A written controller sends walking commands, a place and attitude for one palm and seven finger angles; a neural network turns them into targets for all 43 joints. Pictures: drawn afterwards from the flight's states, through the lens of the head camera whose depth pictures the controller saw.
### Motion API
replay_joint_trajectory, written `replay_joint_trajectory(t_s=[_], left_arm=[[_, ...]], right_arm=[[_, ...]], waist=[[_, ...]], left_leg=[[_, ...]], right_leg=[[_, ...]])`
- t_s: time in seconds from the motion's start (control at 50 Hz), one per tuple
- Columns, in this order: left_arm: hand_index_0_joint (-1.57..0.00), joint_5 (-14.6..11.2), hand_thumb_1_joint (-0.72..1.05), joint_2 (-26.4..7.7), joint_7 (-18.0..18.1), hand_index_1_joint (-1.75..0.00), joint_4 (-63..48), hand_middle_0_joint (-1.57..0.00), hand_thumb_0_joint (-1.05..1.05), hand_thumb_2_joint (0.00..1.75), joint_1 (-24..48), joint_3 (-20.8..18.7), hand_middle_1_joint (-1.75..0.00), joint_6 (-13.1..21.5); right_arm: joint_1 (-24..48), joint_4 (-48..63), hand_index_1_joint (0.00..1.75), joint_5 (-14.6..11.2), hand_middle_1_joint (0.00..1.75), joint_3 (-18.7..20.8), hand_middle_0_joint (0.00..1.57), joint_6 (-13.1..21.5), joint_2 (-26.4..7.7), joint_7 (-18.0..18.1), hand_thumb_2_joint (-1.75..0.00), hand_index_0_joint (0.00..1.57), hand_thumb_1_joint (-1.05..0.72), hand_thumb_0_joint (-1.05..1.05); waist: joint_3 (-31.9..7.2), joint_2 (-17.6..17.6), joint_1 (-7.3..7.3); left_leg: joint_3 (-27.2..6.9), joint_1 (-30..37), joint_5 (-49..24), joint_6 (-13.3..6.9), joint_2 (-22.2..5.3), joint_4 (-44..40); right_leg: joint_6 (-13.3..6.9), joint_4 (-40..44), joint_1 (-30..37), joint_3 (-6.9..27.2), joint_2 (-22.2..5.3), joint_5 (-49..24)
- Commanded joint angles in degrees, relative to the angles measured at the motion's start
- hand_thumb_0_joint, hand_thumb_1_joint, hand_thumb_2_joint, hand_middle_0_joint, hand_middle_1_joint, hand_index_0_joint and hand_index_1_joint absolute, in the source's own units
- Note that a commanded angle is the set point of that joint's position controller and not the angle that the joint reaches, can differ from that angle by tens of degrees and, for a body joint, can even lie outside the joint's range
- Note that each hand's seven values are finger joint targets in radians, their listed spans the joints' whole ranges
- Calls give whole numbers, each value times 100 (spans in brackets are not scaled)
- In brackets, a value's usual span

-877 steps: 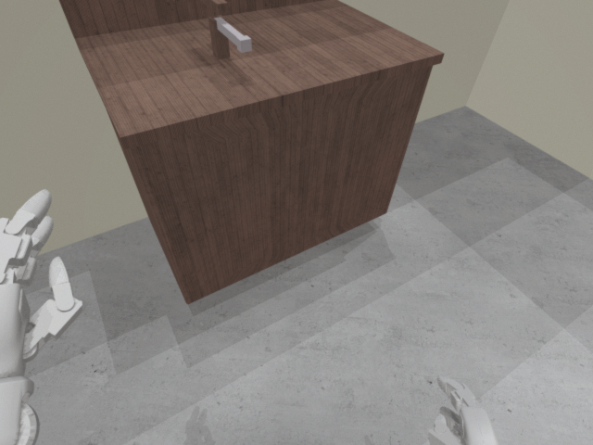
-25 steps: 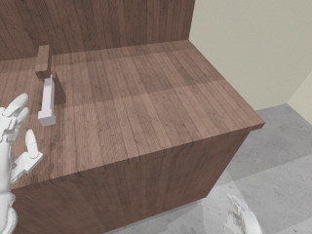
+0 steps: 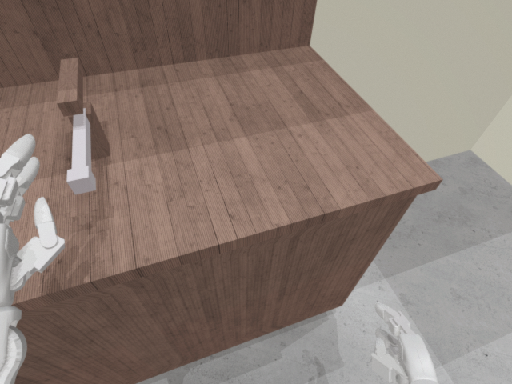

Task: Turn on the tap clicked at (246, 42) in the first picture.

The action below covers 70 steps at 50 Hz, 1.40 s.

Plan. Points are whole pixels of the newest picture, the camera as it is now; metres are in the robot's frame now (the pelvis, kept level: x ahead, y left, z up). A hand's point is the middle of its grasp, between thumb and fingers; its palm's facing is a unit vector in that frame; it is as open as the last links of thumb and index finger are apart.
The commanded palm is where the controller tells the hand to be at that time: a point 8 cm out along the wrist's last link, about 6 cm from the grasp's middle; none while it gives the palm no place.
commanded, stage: come to a stop and stand still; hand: left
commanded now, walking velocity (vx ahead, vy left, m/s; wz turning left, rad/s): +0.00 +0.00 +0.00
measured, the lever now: (81, 180) +0.35 +0.28 +0.14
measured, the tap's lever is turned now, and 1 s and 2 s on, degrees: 0 0 0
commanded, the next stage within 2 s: look again from close up in 0.46 s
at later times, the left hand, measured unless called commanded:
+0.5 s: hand (29, 272) +0.19 +0.26 +0.17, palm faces +0.41 -0.84 -0.37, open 7.4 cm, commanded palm +0.14 +0.29 +0.18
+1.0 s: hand (57, 241) +0.23 +0.24 +0.17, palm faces +0.40 -0.83 -0.38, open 7.4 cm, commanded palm +0.17 +0.28 +0.18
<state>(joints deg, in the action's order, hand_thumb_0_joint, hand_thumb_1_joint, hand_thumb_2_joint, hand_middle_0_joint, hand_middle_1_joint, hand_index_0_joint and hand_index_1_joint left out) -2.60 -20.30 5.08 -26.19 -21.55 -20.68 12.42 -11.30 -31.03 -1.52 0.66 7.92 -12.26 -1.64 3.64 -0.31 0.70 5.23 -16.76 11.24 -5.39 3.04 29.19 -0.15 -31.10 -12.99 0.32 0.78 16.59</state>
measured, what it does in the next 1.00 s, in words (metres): stands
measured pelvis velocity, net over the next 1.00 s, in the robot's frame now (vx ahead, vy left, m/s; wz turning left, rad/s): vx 0.02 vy -0.01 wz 0.03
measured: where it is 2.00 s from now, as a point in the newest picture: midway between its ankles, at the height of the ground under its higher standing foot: outside the picture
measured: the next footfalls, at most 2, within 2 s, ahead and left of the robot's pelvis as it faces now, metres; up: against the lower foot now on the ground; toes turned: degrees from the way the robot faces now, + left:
none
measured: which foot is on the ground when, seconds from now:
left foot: down 0.00-1.00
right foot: down 0.00-1.00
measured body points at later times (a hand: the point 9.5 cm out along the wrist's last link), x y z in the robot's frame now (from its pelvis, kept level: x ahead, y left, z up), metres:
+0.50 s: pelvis -0.02 +0.01 +0.01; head -0.02 +0.03 +0.46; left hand +0.17 +0.30 +0.19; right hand +0.17 -0.20 -0.06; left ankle +0.05 +0.06 -0.73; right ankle +0.00 -0.12 -0.73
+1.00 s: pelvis +0.02 -0.01 +0.01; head +0.03 +0.01 +0.46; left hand +0.20 +0.29 +0.19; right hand +0.22 -0.22 -0.06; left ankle +0.05 +0.06 -0.73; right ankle +0.00 -0.12 -0.73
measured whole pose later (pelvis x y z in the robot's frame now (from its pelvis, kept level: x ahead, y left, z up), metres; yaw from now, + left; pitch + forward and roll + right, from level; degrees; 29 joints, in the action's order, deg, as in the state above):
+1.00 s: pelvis +0.02 -0.01 +0.01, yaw +2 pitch -1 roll -1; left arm -1.9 -21.1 5.7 -26.8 -24.2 -20.0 10.8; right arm -10.7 -32.6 -1.1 -1.5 6.2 -11.4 1.9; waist 2.7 -0.6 1.3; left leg 3.5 -13.4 10.6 -4.2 2.2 25.1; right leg -0.9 -22.6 -7.1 -1.4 1.8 14.2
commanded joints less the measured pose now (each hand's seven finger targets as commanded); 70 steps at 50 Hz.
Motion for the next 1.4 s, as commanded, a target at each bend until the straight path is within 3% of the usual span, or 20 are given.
replay_joint_trajectory(t_s=[0.0, 0.02, 0.04, 0.12, 0.16, 0.26, 0.32, 0.34, 0.42, 0.44, 0.46, 0.6, 0.68, 0.74, 0.76, 0.94, 0.96, 1.14, 1.2, 1.38], left_arm=[[-20, -58, 90, -1315, 164, -30, -1205, -20, 0, 90, -164, -907, -30, 340], [-20, -85, 90, -1430, 183, -30, -1097, -20, 0, 90, -90, -1069, -30, 353], [-20, -84, 90, -1691, 222, -30, -1253, -20, 0, 90, 123, -1303, -30, 378], [-20, -9, 90, -1255, 173, -30, -916, -20, 0, 90, 749, -828, -30, 415], [-20, 82, 90, -1007, 148, -30, -1020, -20, 0, 90, 1021, -494, -30, 435], [-20, 227, 90, -561, 179, -30, -913, -20, 0, 90, 877, 57, -30, 308], [-20, 256, 90, -755, 229, -30, -879, -20, 0, 90, 668, -184, -30, 262], [-20, 257, 90, -993, 252, -30, -899, -20, 0, 90, 572, -425, -30, 251], [-20, 204, 90, -964, 233, -30, -922, -20, 0, 90, 607, -511, -30, 292], [-20, 192, 90, -1183, 244, -30, -1020, -20, 0, 90, 585, -723, -30, 297], [-20, 173, 90, -973, 219, -30, -965, -20, 0, 90, 637, -546, -30, 307], [-20, 190, 90, -818, 196, -30, -1106, -20, 0, 90, 499, -302, -30, 297], [-20, 175, 90, -848, 209, -30, -1117, -20, 0, 90, 439, -304, -30, 264], [-20, 155, 90, -1062, 223, -30, -1152, -20, 0, 90, 359, -527, -30, 250], [-20, 118, 90, -916, 201, -30, -1086, -20, 0, 90, 336, -411, -30, 245], [-20, 5, 90, -1080, 199, -30, -1268, -20, 0, 90, -39, -637, -30, 182], [-20, -15, 90, -878, 172, -30, -1196, -20, 0, 90, -27, -444, -30, 166], [-20, -48, 90, -1041, 215, -30, -1327, -20, 0, 90, 55, -572, -30, 67], [-20, -65, 90, -959, 220, -30, -1253, -20, 0, 90, 107, -491, -30, 60], [-20, -71, 90, -919, 236, -30, -1265, -20, 0, 90, 105, -427, -30, 29]], right_arm=[[424, 938, 30, -11, 30, 191, 20, 244, -677, 199, -90, 20, -90, 0], [463, 943, 30, -8, 30, 178, 20, 216, -650, 275, -90, 20, -90, 0], [502, 920, 30, -4, 30, 172, 20, 164, -691, 346, -90, 20, -90, 0], [456, 814, 30, 32, 30, 97, 20, 214, -625, 435, -90, 20, -90, 0], [462, 784, 30, 32, 30, 77, 20, 303, -670, 431, -90, 20, -90, 0], [428, 717, 30, 39, 30, 84, 20, 411, -686, 341, -90, 20, -90, 0], [436, 729, 30, 65, 30, 108, 20, 358, -652, 342, -90, 20, -90, 0], [529, 730, 30, 70, 30, 83, 20, 337, -652, 346, -90, 20, -90, 0], [517, 779, 30, 96, 30, 67, 20, 270, -597, 391, -90, 20, -90, 0], [588, 770, 30, 96, 30, 43, 20, 275, -580, 396, -90, 20, -90, 0], [537, 756, 30, 115, 30, 35, 20, 270, -600, 402, -90, 20, -90, 0], [513, 758, 30, 92, 30, 49, 20, 341, -630, 386, -90, 20, -90, 0], [512, 733, 30, 83, 30, 61, 20, 339, -628, 382, -90, 20, -90, 0], [562, 707, 30, 82, 30, 46, 20, 286, -631, 398, -90, 20, -90, 0], [536, 694, 30, 99, 30, 44, 20, 256, -641, 399, -90, 20, -90, 0], [584, 776, 30, 43, 30, 43, 20, 151, -599, 414, -90, 20, -90, 0], [535, 772, 30, 49, 30, 49, 20, 123, -632, 408, -90, 20, -90, 0], [635, 814, 30, 5, 30, 62, 20, 34, -619, 456, -90, 20, -90, 0], [613, 812, 30, 35, 30, 63, 20, 4, -626, 469, -90, 20, -90, 0], [638, 821, 30, 14, 30, 83, 20, -25, -615, 480, -90, 20, -90, 0]], waist=[[-886, -361, 76], [-735, -519, 59], [-628, -321, 27], [-512, 789, 21], [-584, 996, 26], [-660, 704, 57], [-590, 238, 81], [-558, 310, 95], [-404, 348, 68], [-526, 375, 82], [-537, 434, 62], [-756, 632, 81], [-867, 317, 56], [-905, 423, 71], [-894, 417, 64], [-1070, 343, 83], [-1050, 293, 57], [-1099, 225, 59], [-989, 230, 59], [-894, 329, 34]], left_leg=[[-1295, -66, 185, 309, -1040, -864], [-1264, -74, 614, 329, -907, -866], [-1277, 67, 653, 353, -863, -879], [-1468, -104, 1972, 309, -1028, -1508], [-1534, -168, 2323, 271, -1129, -1736], [-1457, -71, 2399, 404, -1062, -1835], [-1345, -42, 2162, 436, -962, -1654], [-1285, 56, 2108, 485, -926, -1642], [-1249, -31, 1940, 453, -872, -1582], [-1248, 119, 1809, 479, -873, -1577], [-1272, 115, 1781, 468, -879, -1597], [-1360, 334, 1685, 418, -1020, -1714], [-1161, 721, 438, 468, -875, -1234], [-1076, 864, -153, 509, -795, -1072], [-1074, 838, -214, 483, -809, -1047], [-983, 1136, -1307, 473, -794, -732], [-956, 1125, -1319, 443, -787, -702], [-941, 1228, -1465, 386, -757, -561], [-966, 1012, -970, 325, -759, -647], [-1003, 954, -726, 317, -765, -719]], right_leg=[[-133, 674, 428, 211, -408, -235], [-167, 927, 253, 363, -448, -62], [-208, 980, 33, 398, -460, 47], [-169, 841, 127, 300, -285, 462], [-120, 613, 353, 118, -188, 283], [-121, 705, 438, 57, -101, 195], [-148, 1009, 390, 163, -169, 253], [-138, 1083, 256, 162, -155, 314], [-164, 1213, 211, 244, -194, 262], [-138, 1201, 232, 195, -173, 175], [-133, 1159, 261, 186, -155, 114], [-95, 1031, 438, 140, -104, -171], [-139, 1205, 355, 201, -234, -588], [-148, 1164, 324, 176, -241, -783], [-144, 1177, 335, 165, -262, -814], [-147, 1088, 438, 161, -310, -1422], [-141, 1120, 401, 172, -325, -1430], [-142, 1119, 373, 311, -413, -1707], [-127, 1241, 428, 352, -439, -1501], [-147, 1281, 456, 369, -470, -1393]])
